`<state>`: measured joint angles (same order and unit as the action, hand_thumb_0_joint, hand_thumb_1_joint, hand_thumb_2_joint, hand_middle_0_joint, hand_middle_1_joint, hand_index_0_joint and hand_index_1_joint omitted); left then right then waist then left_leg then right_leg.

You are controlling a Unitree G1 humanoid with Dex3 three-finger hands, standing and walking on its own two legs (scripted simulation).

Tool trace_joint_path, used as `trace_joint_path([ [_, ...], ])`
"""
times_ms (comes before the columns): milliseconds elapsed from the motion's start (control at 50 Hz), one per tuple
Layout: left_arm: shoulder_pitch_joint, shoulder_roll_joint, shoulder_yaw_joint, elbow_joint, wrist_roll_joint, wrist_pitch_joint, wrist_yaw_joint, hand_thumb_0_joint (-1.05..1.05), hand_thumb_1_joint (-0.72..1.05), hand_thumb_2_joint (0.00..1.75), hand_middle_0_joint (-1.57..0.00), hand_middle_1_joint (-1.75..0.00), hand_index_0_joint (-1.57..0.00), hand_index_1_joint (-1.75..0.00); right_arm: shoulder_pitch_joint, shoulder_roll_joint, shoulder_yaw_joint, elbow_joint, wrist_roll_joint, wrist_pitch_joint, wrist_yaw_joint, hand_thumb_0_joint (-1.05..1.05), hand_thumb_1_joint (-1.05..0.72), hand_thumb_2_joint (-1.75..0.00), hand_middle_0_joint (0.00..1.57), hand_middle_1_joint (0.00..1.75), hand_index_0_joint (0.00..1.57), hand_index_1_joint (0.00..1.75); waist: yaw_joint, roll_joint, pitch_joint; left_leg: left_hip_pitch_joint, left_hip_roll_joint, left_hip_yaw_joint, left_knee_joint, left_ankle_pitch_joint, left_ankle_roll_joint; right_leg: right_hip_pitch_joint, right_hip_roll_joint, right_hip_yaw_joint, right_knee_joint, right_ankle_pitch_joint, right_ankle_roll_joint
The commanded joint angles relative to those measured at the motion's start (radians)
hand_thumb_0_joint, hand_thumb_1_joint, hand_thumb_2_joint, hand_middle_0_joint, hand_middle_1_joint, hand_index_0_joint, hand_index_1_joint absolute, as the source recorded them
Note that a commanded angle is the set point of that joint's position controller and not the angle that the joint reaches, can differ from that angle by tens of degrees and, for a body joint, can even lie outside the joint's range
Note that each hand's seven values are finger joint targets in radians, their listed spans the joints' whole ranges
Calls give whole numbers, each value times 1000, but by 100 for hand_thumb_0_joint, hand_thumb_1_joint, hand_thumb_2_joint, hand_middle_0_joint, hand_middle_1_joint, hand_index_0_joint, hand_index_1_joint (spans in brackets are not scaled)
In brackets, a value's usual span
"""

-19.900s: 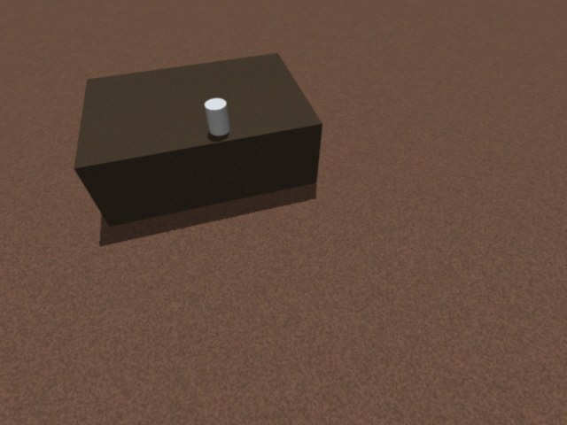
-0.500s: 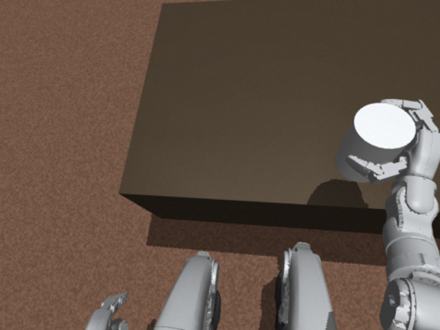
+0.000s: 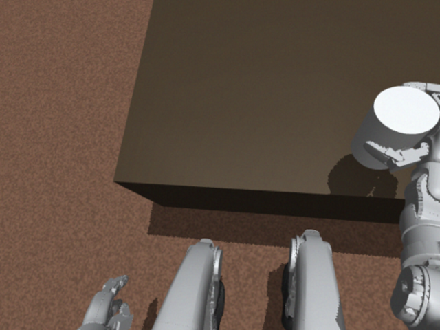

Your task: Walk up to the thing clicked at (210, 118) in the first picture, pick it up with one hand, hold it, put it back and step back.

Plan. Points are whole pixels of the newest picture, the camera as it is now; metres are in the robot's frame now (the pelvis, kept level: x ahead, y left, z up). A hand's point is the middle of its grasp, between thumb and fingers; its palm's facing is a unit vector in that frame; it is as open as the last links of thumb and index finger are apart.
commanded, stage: lower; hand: right
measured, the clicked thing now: (388, 131) +0.45 -0.26 -0.04
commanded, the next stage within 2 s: loosen in 0.50 s
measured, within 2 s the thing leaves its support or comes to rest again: rests again in 1.24 s
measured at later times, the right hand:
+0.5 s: hand (381, 145) +0.45 -0.27 -0.10, palm faces +0.30 +0.95 -0.02, open 12.1 cm
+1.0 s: hand (385, 140) +0.45 -0.28 -0.10, palm faces +0.32 +0.95 +0.00, open 12.3 cm
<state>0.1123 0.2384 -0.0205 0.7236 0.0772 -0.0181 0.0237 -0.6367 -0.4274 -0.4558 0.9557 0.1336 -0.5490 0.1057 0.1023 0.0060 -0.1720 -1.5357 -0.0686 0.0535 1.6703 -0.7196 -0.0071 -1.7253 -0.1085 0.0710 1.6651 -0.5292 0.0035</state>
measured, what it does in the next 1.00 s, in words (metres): lowers itself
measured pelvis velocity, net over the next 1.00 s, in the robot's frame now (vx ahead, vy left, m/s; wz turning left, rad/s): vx -0.02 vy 0.01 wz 0.04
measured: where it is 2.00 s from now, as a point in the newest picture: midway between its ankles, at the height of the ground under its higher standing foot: (250, 317)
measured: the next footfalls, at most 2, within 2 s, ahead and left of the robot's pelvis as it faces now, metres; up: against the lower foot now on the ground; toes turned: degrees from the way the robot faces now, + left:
none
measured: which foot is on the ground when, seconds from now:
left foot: down 0.00-1.00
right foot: down 0.00-1.00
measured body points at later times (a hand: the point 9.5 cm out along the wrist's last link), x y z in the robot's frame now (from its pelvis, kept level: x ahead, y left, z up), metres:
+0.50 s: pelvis -0.01 +0.00 -0.07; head +0.20 -0.05 +0.32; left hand +0.10 +0.27 -0.19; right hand +0.42 -0.32 -0.10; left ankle +0.03 +0.13 -0.51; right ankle +0.09 -0.13 -0.51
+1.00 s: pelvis -0.02 +0.01 -0.08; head +0.19 -0.04 +0.31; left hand +0.10 +0.29 -0.21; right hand +0.43 -0.33 -0.09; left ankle +0.03 +0.13 -0.51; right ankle +0.09 -0.13 -0.51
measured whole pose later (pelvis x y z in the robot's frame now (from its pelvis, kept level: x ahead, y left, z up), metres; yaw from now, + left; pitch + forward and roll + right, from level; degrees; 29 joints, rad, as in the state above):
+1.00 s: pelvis -0.02 +0.01 -0.08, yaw +2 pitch +35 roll +6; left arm 0.10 0.26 -0.02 0.71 0.08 0.02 0.02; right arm -0.73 -0.51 -0.54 0.96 0.16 -0.50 0.17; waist 0.09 0.02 -0.16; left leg -1.82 -0.10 0.07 1.97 -0.77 0.01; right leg -2.01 -0.13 0.11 1.93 -0.55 0.02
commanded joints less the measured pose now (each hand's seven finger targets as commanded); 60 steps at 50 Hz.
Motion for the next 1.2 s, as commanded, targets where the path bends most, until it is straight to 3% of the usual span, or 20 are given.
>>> trace_joint_path([
  [0, 128, 194, 69, -37, 6, -10, 10, 0, 87, 92, -20, -30, -19, -31, -424, -261, -45, -240, 34, -132, 14, 0, -6, -135, 130, 148, 134, 148, -16, -220, -656, 45, -19, -1, -189, 329, 39, 677, 29, 18, -108, 282, -33],
  [80, 109, 178, 46, -55, 9, -10, 2, 0, 87, 91, -20, -29, -19, -30, -389, -289, -75, -171, 24, -150, 33, 0, -3, -133, 125, 145, 131, 146, -19, -190, -640, 2, -20, 1, -150, 295, 39, 606, 29, 21, -70, 232, -34],
  [140, 122, 207, 71, -61, 15, -4, -2, 0, 87, 91, -20, -30, -19, -31, -498, -334, -87, -322, 31, -170, 46, 0, -8, -134, 127, 146, 132, 146, -34, -270, -757, 0, -19, -4, -105, 328, 42, 659, 29, 21, -37, 289, -30],
  [200, 117, 200, 64, -60, 18, -1, -7, 0, 87, 92, -21, -30, -20, -31, -473, -313, -91, -273, 36, -163, 55, 0, -7, -136, 129, 149, 134, 149, -25, -264, -731, -65, -24, 10, -71, 297, 43, 642, 23, 35, -12, 278, -28],
  [240, 117, 203, 63, -63, 18, 3, -6, 0, 87, 92, -20, -30, -20, -31, -473, -358, -116, -308, 34, -166, 49, 0, -5, -137, 129, 149, 134, 149, -46, -266, -761, -64, -25, 12, -54, 291, 45, 648, 20, 36, -1, 278, -26],
  [320, 129, 226, 89, -50, 19, 10, -2, 0, 87, 92, -21, -30, -20, -31, -522, -371, -109, -377, 39, -152, 44, 0, -2, -134, 127, 147, 132, 147, -38, -274, -770, -87, -29, 10, -39, 268, 45, 618, 16, 32, 27, 240, -28],
  [400, 109, 207, 65, -65, 16, 12, -2, 0, 88, 92, -21, -30, -20, -31, -485, -365, -108, -331, 39, -132, 41, 0, -2, -137, 129, 150, 135, 150, -47, -253, -769, -98, -31, 14, -15, 258, 44, 574, 15, 29, 52, 222, -28],
  [420, 127, 230, 91, -45, 18, 14, 1, 0, 88, 92, -21, -30, -20, -31, -533, -383, -109, -409, 42, -139, 41, 0, -5, -137, 131, 151, 136, 151, -44, -284, -787, -106, -30, 14, 0, 258, 47, 587, 13, 30, 57, 222, -25],
  [440, 125, 225, 82, -51, 19, 15, 1, 0, 87, 92, -20, -30, -20, -31, -515, -400, -119, -366, 35, -129, 36, 0, -6, -138, 131, 151, 137, 151, -49, -290, -787, -108, -30, 14, 2, 257, 47, 586, 11, 29, 59, 226, -25],
  [460, 112, 209, 66, -56, 17, 15, -1, 0, 88, 91, -21, -30, -20, -31, -483, -355, -104, -314, 37, -121, 43, 0, -6, -139, 132, 153, 137, 153, -38, -250, -754, -131, -33, 24, 8, 239, 46, 559, 13, 34, 62, 200, -25],
  [580, 127, 237, 86, -40, 12, 16, 7, 0, 89, 91, -21, -30, -20, -30, -569, -377, -103, -327, 44, -110, 48, 0, -3, -136, 128, 149, 134, 149, -24, -260, -704, -182, -32, 23, 28, 184, 53, 484, 11, 28, 82, 112, -24],
  [680, 131, 237, 82, -61, 9, 18, 9, 0, 93, 87, -20, -30, -21, -29, -524, -405, -118, -299, 37, -81, 53, 0, 23, -101, 116, 118, 120, 118, -48, -235, -762, -98, -32, 10, 12, 229, 47, 476, 9, 17, 94, 150, -29],
  [700, 122, 225, 70, -68, 6, 19, 6, 0, 94, 87, -20, -31, -22, -29, -500, -368, -107, -271, 41, -73, 59, 0, 26, -93, 116, 113, 119, 113, -35, -214, -745, -112, -35, 20, 23, 232, 46, 470, 9, 23, 98, 152, -28],
  [820, 117, 222, 68, -65, 3, 17, 8, 0, 95, 87, -20, -31, -22, -29, -523, -406, -121, -296, 38, -67, 66, 0, 49, -54, 105, 86, 108, 86, -39, -214, -735, -102, -36, 7, 16, 231, 45, 418, 9, 13, 112, 129, -33],
  [880, 115, 225, 68, -69, 1, 15, 9, 0, 92, 89, -20, -31, -21, -30, -516, -405, -120, -300, 43, -60, 68, 0, 58, -50, 87, 76, 91, 76, -41, -231, -722, -121, -39, 10, 13, 208, 49, 427, 6, 15, 100, 117, -31],
  [1040, 119, 214, 55, -72, -1, 15, 7, 0, 92, 89, -20, -31, -21, -30, -448, -358, -105, -186, 38, -32, 82, 0, 58, -33, 70, 56, 73, 56, -27, -190, -652, -129, -43, 19, 11, 215, 47, 373, 6, 19, 102, 110, -34],
  [1060, 142, 240, 84, -52, -1, 18, 10, 0, 92, 89, -20, -31, -21, -30, -505, -383, -118, -261, 41, -39, 80, 0, 58, -31, 68, 53, 70, 53, -22, -207, -656, -126, -39, 18, 16, 214, 49, 373, 8, 16, 99, 99, -31],
  [1100, 121, 210, 59, -72, -1, 16, 6, 0, 92, 89, -20, -31, -21, -30, -422, -318, -86, -146, 35, -21, 86, 0, 60, -29, 63, 50, 65, 50, -16, -161, -610, -117, -44, 17, 2, 217, 44, 331, 6, 16, 102, 97, -36],
  [1160, 142, 233, 77, -61, -1, 19, 6, 0, 92, 89, -20, -32, -21, -31, -454, -387, -123, -213, 36, -25, 85, 0, 61, -26, 54, 44, 56, 44, -37, -186, -658, -97, -40, 14, 11, 246, 45, 361, 6, 13, 103, 132, -35],
  [1180, 133, 228, 73, -70, -1, 19, 5, 0, 92, 89, -20, -31, -21, -31, -442, -366, -106, -179, 33, -15, 87, 0, 61, -25, 51, 42, 53, 42, -29, -185, -643, -98, -40, 9, 3, 241, 43, 362, 4, 12, 108, 130, -36],
])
